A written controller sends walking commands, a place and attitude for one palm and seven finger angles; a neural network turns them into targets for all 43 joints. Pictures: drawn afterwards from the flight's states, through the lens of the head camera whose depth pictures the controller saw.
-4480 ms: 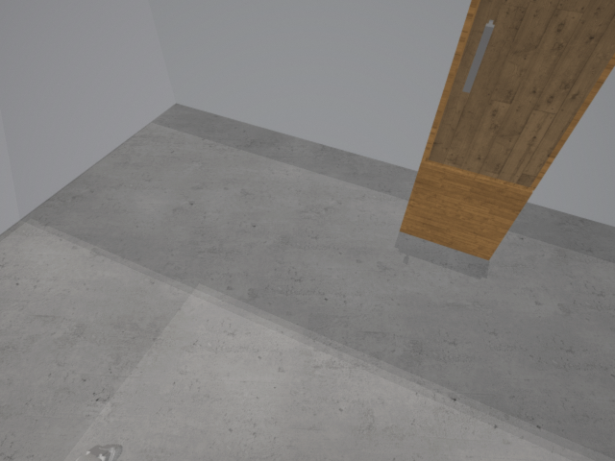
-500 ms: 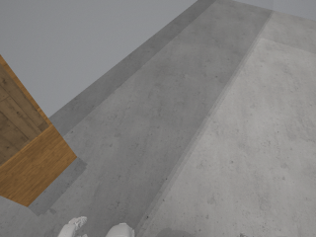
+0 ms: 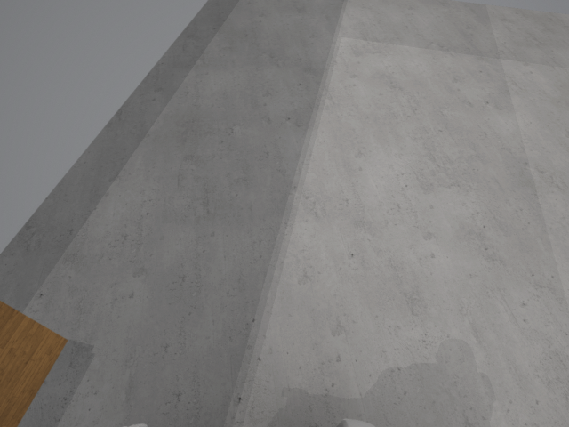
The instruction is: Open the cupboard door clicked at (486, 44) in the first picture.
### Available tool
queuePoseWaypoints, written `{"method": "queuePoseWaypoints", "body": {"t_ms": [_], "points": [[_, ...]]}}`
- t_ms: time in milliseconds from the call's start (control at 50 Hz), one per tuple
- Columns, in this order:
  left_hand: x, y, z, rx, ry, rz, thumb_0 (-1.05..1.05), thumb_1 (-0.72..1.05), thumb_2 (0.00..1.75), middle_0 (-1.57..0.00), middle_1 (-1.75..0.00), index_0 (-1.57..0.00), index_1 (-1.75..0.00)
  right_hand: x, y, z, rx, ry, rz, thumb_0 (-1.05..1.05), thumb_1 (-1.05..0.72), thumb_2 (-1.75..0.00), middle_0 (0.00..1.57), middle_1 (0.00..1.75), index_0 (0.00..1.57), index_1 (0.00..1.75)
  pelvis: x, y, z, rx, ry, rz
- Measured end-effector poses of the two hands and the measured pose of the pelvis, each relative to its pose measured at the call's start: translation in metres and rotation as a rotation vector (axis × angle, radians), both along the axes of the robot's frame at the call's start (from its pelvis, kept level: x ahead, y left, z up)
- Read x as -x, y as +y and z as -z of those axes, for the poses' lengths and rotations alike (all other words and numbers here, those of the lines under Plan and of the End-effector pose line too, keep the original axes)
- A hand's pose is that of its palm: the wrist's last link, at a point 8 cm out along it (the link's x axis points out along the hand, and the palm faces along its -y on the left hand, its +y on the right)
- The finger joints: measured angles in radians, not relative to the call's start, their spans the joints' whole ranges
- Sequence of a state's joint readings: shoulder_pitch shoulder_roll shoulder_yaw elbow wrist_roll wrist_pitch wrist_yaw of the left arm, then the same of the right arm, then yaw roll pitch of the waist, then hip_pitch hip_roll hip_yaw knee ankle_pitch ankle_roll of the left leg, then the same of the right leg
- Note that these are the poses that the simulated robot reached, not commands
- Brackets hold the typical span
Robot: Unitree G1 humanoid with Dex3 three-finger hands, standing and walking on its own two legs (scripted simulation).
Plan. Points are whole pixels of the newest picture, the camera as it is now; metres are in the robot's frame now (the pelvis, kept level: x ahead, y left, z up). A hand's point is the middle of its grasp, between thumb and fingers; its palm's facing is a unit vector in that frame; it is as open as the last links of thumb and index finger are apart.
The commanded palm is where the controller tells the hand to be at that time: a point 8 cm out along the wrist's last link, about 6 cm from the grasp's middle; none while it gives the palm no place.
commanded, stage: walk to a spot facing it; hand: left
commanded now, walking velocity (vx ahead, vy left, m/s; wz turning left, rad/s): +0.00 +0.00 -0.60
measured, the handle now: out of the picture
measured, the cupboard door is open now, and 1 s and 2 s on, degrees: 0 0 0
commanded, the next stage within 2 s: turn to face it in 0.80 s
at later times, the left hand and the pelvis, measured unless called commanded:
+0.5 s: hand (175, 425) +0.14 +0.18 -0.17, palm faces -0.18 -0.96 -0.20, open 7.4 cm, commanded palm none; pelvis +0.03 +0.00 +0.00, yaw -15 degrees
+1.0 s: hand (270, 315) +0.32 +0.04 -0.16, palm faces -0.55 -0.80 -0.25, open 7.4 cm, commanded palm none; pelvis +0.10 -0.05 -0.02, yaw -32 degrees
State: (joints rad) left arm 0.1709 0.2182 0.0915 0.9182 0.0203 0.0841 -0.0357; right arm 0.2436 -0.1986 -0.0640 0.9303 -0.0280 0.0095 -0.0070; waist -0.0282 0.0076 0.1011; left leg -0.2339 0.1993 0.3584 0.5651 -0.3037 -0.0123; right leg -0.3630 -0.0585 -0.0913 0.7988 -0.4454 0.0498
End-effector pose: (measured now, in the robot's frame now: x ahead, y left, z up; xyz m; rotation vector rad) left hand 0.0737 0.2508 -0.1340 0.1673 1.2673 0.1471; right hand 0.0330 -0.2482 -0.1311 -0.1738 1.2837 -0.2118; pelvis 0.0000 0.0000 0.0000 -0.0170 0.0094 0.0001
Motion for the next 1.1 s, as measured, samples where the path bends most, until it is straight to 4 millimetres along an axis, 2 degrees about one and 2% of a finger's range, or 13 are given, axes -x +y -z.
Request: {"method": "queuePoseWaypoints", "body": {"t_ms": [80,120,180,280,380,520,600,680,800,880,960,1020,1100], "points": [[-0.035,-0.024,-0.001,-0.044,-0.082,0.081,0.00,0.91,0.89,-0.20,-0.30,-0.20,-0.30,0.028,-0.026,0.024,-0.023,0.052,0.072,0.01,-0.90,-0.90,0.20,0.30,0.21,0.30,-0.001,-0.018,0.014,-0.014,0.000,0.041],[-0.045,-0.033,-0.008,-0.054,-0.110,0.100,0.00,0.91,0.89,-0.20,-0.30,-0.20,-0.30,0.035,-0.034,0.027,-0.020,0.080,0.094,0.01,-0.91,-0.90,0.20,0.30,0.20,0.30,0.000,-0.023,0.012,-0.017,-0.003,0.057],[-0.052,-0.042,-0.017,-0.063,-0.115,0.124,0.00,0.91,0.89,-0.20,-0.30,-0.20,-0.30,0.033,-0.041,0.020,-0.020,0.067,0.117,0.01,-0.91,-0.90,0.20,0.30,0.20,0.30,-0.001,-0.028,0.005,-0.029,-0.003,0.092],[-0.061,-0.050,-0.021,-0.052,-0.105,0.177,0.00,0.90,0.89,-0.20,-0.30,-0.20,-0.30,0.016,-0.044,0.008,-0.015,-0.016,0.139,0.01,-0.91,-0.90,0.20,0.30,0.20,0.30,-0.003,-0.030,-0.003,-0.036,0.002,0.144],[-0.065,-0.046,-0.016,-0.025,-0.091,0.200,0.00,0.90,0.89,-0.20,-0.30,-0.20,-0.30,-0.005,-0.042,-0.004,0.006,-0.082,0.141,0.01,-0.91,-0.90,0.20,0.30,0.20,0.30,-0.011,-0.023,-0.004,-0.027,0.005,0.192],[-0.072,-0.018,0.011,0.011,-0.016,0.212,0.00,0.90,0.89,-0.20,-0.30,-0.20,-0.30,-0.036,-0.027,-0.019,0.083,-0.185,0.155,0.01,-0.91,-0.90,0.20,0.30,0.20,0.30,-0.036,-0.001,0.006,-0.005,0.007,0.272],[-0.091,-0.013,0.012,0.020,0.039,0.272,0.00,0.91,0.89,-0.20,-0.30,-0.20,-0.30,-0.025,-0.015,-0.028,0.098,-0.171,0.210,0.00,-0.91,-0.90,0.20,0.30,0.20,0.30,-0.051,0.005,0.000,0.009,-0.005,0.337],[-0.121,-0.020,0.007,0.026,0.041,0.328,0.00,0.91,0.89,-0.20,-0.30,-0.20,-0.30,-0.003,-0.002,-0.029,0.084,-0.098,0.289,0.00,-0.91,-0.90,0.20,0.30,0.21,0.30,-0.064,0.004,-0.007,0.018,-0.008,0.389],[-0.175,-0.057,0.005,0.025,0.019,0.437,0.00,0.91,0.89,-0.19,-0.29,-0.20,-0.30,0.040,0.014,-0.015,0.024,0.025,0.431,0.00,-0.90,-0.90,0.20,0.30,0.21,0.30,-0.080,-0.007,-0.006,0.016,-0.009,0.463],[-0.217,-0.101,0.004,0.019,-0.023,0.540,0.00,0.91,0.89,-0.19,-0.29,-0.19,-0.30,0.069,0.019,0.001,-0.027,0.096,0.536,0.00,-0.90,-0.90,0.20,0.30,0.21,0.30,-0.088,-0.022,0.001,0.002,-0.010,0.520],[-0.256,-0.151,0.004,0.002,-0.125,0.639,0.00,0.91,0.89,-0.20,-0.29,-0.20,-0.30,0.092,0.012,0.025,-0.079,0.148,0.620,0.01,-0.90,-0.90,0.20,0.30,0.21,0.30,-0.096,-0.046,0.017,-0.012,-0.012,0.560],[-0.267,-0.175,-0.004,0.003,-0.185,0.660,0.00,0.91,0.89,-0.20,-0.29,-0.20,-0.30,0.092,0.002,0.030,-0.090,0.172,0.640,0.01,-0.91,-0.90,0.20,0.30,0.20,0.30,-0.098,-0.056,0.016,-0.010,-0.022,0.555],[-0.266,-0.193,-0.014,0.013,-0.192,0.657,0.00,0.91,0.89,-0.20,-0.30,-0.20,-0.30,0.071,-0.012,0.025,-0.091,0.129,0.623,0.01,-0.91,-0.90,0.20,0.30,0.20,0.30,-0.106,-0.066,0.006,-0.013,-0.027,0.538]]}}
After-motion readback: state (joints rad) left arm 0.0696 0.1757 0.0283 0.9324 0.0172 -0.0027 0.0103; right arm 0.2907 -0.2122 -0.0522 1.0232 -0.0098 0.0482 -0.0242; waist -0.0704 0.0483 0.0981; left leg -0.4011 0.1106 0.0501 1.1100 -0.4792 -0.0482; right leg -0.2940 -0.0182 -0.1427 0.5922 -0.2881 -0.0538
